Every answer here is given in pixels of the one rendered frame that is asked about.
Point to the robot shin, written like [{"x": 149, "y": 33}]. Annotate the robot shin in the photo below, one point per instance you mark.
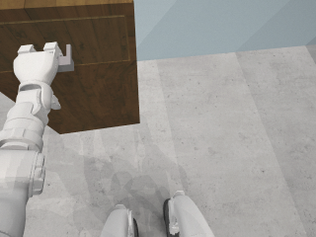
[
  {"x": 174, "y": 228},
  {"x": 121, "y": 206}
]

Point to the right robot shin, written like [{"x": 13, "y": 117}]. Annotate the right robot shin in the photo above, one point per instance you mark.
[{"x": 174, "y": 228}]

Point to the handle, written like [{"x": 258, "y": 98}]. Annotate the handle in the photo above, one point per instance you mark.
[{"x": 66, "y": 63}]

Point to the robot left upper arm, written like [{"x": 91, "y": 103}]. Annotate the robot left upper arm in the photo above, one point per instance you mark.
[{"x": 22, "y": 174}]

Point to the drawer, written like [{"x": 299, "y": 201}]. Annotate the drawer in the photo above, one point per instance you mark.
[{"x": 92, "y": 39}]

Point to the cabinet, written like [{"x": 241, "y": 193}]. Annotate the cabinet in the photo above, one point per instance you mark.
[{"x": 94, "y": 95}]

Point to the left robot forearm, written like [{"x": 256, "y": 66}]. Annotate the left robot forearm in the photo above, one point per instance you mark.
[{"x": 25, "y": 123}]

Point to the left robot shin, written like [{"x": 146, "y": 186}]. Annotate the left robot shin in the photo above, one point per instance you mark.
[{"x": 121, "y": 206}]

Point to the left robot hand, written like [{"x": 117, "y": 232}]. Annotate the left robot hand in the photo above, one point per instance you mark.
[{"x": 32, "y": 65}]

